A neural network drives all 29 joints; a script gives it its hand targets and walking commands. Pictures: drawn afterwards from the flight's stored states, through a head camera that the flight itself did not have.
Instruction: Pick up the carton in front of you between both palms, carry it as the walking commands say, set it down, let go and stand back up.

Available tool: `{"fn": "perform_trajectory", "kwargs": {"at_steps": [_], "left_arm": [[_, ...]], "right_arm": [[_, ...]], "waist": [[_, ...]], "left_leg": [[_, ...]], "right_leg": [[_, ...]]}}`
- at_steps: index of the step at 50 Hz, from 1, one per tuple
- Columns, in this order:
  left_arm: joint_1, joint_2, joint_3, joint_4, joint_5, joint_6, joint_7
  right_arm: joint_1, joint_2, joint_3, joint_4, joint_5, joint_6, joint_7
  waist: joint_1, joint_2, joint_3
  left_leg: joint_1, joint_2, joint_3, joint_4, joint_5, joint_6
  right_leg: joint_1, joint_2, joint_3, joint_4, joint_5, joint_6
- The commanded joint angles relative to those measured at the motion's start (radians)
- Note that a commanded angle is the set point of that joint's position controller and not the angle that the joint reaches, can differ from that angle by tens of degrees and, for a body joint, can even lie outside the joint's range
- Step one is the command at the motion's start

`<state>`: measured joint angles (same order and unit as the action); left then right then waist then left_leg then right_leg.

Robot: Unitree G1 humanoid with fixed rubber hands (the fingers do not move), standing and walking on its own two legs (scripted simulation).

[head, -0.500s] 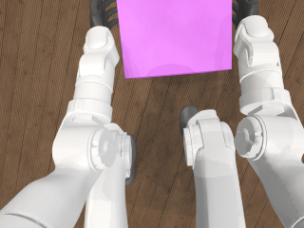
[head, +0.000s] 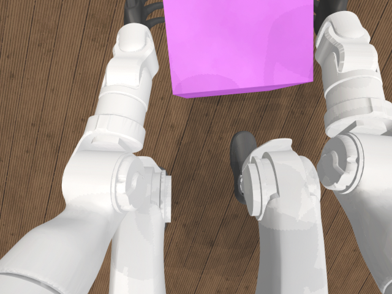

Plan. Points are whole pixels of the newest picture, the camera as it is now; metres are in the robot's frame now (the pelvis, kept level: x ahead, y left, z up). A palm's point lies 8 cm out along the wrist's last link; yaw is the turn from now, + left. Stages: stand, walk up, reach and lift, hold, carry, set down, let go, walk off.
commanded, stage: set down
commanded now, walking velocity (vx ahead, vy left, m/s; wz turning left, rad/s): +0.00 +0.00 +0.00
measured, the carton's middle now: (229, 39) +0.50 -0.14 -0.24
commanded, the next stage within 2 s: let go in 1.96 s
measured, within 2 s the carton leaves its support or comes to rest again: rests again in 0.18 s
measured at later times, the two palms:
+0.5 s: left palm (140, 24) +0.53 +0.02 -0.17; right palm (327, 21) +0.48 -0.29 -0.17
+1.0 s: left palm (120, 27) +0.53 +0.05 -0.18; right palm (351, 23) +0.47 -0.33 -0.18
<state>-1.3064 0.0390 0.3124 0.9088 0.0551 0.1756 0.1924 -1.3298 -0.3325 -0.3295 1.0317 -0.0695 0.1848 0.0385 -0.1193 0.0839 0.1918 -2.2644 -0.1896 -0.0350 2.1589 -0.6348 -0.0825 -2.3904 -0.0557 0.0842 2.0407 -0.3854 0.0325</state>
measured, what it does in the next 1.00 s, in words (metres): stands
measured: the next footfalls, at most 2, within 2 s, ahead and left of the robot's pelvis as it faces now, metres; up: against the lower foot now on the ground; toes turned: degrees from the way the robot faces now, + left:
none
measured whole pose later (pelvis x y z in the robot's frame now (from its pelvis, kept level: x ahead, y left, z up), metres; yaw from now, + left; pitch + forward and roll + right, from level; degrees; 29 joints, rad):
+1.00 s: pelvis +0.00 -0.01 +0.00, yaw -1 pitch +36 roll +3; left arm -1.33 0.24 0.04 0.89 -0.17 0.09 0.17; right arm -1.34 -0.50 -0.24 1.13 0.19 -0.02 0.02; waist -0.09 0.05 0.40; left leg -2.15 -0.17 -0.05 2.19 -0.67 -0.11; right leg -2.30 -0.04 0.06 2.07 -0.39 0.01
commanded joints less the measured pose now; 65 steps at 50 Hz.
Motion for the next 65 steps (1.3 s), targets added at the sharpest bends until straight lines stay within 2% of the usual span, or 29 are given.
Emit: {"fn": "perform_trajectory", "kwargs": {"at_steps": [1, 5, 15, 23, 28, 30, 31, 34, 36, 38, 42, 46, 50, 54, 59, 62, 65], "left_arm": [[-0.569, -0.788, -0.369, -0.065, -0.06, -0.043, -0.235], [-0.573, -0.76, -0.363, -0.051, -0.057, -0.054, -0.236], [-0.478, -0.654, -0.247, 0.073, 0.016, -0.056, -0.243], [-0.429, -0.553, -0.179, 0.14, 0.066, -0.055, -0.248], [-0.424, -0.47, -0.165, 0.15, 0.071, -0.066, -0.231], [-0.401, -0.363, -0.147, 0.145, 0.066, -0.077, -0.205], [-0.371, -0.262, -0.131, 0.141, 0.061, -0.086, -0.181], [-0.268, 0.196, -0.121, 0.128, -0.009, -0.114, -0.068], [-0.291, 0.24, -0.166, 0.11, -0.089, -0.12, -0.035], [-0.312, 0.233, -0.205, 0.07, -0.15, -0.126, -0.034], [-0.359, 0.206, -0.293, -0.031, -0.238, -0.128, -0.046], [-0.319, 0.248, -0.297, -0.112, -0.249, -0.118, -0.031], [-0.245, 0.257, -0.24, -0.188, -0.204, -0.086, -0.01], [-0.182, 0.229, -0.186, -0.266, -0.162, -0.046, 0.005], [-0.117, 0.213, -0.106, -0.197, -0.117, -0.016, 0.002], [-0.094, 0.204, -0.086, -0.157, -0.106, -0.029, -0.008], [-0.07, 0.193, -0.083, -0.135, -0.104, -0.043, -0.017]], "right_arm": [[-0.475, 0.792, 0.261, -0.06, 0.09, -0.03, 0.235], [-0.477, 0.765, 0.252, -0.023, 0.094, -0.043, 0.229], [-0.506, 0.669, 0.243, 0.014, 0.086, -0.066, 0.211], [-0.47, 0.571, 0.186, 0.078, 0.058, -0.072, 0.193], [-0.455, 0.483, 0.157, 0.115, 0.055, -0.092, 0.17], [-0.424, 0.372, 0.127, 0.132, 0.057, -0.112, 0.144], [-0.388, 0.268, 0.098, 0.143, 0.059, -0.128, 0.12], [-0.204, -0.204, -0.015, 0.196, 0.09, -0.196, -0.001], [-0.229, -0.274, -0.011, 0.198, 0.13, -0.224, -0.039], [-0.255, -0.313, 0.005, 0.163, 0.163, -0.246, -0.047], [-0.305, -0.338, 0.057, 0.079, 0.226, -0.263, -0.034], [-0.26, -0.353, 0.072, 0.023, 0.262, -0.246, -0.02], [-0.184, -0.345, 0.077, -0.049, 0.264, -0.206, -0.012], [-0.138, -0.308, 0.069, -0.175, 0.234, -0.15, -0.009], [-0.114, -0.247, 0.049, -0.192, 0.168, -0.097, -0.005], [-0.101, -0.215, 0.048, -0.185, 0.143, -0.097, -0.004], [-0.07, -0.194, 0.04, -0.174, 0.123, -0.1, -0.003]], "waist": [[-0.08, 0.068, -1.024], [-0.078, 0.072, -0.968], [-0.03, 0.036, -0.822], [-0.011, 0.051, -0.718], [-0.007, 0.045, -0.703], [-0.007, 0.037, -0.711], [-0.01, 0.032, -0.717], [-0.03, 0.002, -0.746], [-0.048, 0.002, -0.782], [-0.065, 0.009, -0.826], [-0.088, 0.011, -0.942], [-0.089, -0.011, -1.102], [-0.062, -0.041, -1.211], [-0.032, -0.101, -1.287], [0.011, -0.162, -1.108], [0.026, -0.173, -1.068], [0.027, -0.171, -1.078]], "left_leg": [[0.286, -0.027, 0.108, -0.233, 0.163, 0.039], [0.255, -0.024, 0.103, -0.225, 0.162, 0.042], [0.173, -0.021, 0.106, -0.209, 0.106, 0.06], [0.138, -0.01, 0.096, -0.205, 0.062, 0.063], [0.155, 0.003, 0.093, -0.201, 0.053, 0.054], [0.182, 0.015, 0.096, -0.198, 0.054, 0.045], [0.205, 0.024, 0.099, -0.197, 0.056, 0.038], [0.282, 0.055, 0.093, -0.206, 0.074, 0.009], [0.321, 0.065, 0.081, -0.206, 0.1, -0.002], [0.342, 0.075, 0.075, -0.199, 0.146, -0.008], [0.378, 0.087, 0.074, -0.185, 0.216, -0.015], [0.438, 0.083, 0.103, -0.181, 0.237, -0.018], [0.453, 0.065, 0.145, -0.216, 0.185, -0.013], [0.452, 0.045, 0.177, -0.281, 0.122, 0.001], [0.37, 0.037, 0.176, -0.363, 0.025, 0.024], [0.358, 0.041, 0.169, -0.405, 0.038, 0.029], [0.366, 0.044, 0.163, -0.45, 0.058, 0.029]], "right_leg": [[0.716, 0.094, -0.131, -0.062, 0.224, -0.047], [0.696, 0.092, -0.121, -0.057, 0.223, -0.051], [0.67, 0.091, -0.09, -0.065, 0.144, -0.053], [0.619, 0.095, -0.071, -0.069, 0.066, -0.063], [0.625, 0.085, -0.072, -0.064, 0.056, -0.057], [0.641, 0.076, -0.077, -0.062, 0.059, -0.049], [0.654, 0.069, -0.081, -0.063, 0.063, -0.044], [0.704, 0.032, -0.08, -0.071, 0.086, -0.021], [0.716, 0.017, -0.077, -0.067, 0.122, -0.018], [0.74, 0.009, -0.075, -0.056, 0.182, -0.025], [0.83, -0.002, -0.073, -0.038, 0.298, -0.037], [0.979, 0.005, -0.084, -0.034, 0.37, -0.032], [1.113, 0.026, -0.101, -0.064, 0.353, -0.02], [1.224, 0.051, -0.127, -0.13, 0.293, -0.002], [1.125, 0.065, -0.138, -0.227, 0.137, 0.011], [1.086, 0.067, -0.137, -0.273, 0.13, 0.009], [1.089, 0.071, -0.136, -0.315, 0.153, 0.006]]}}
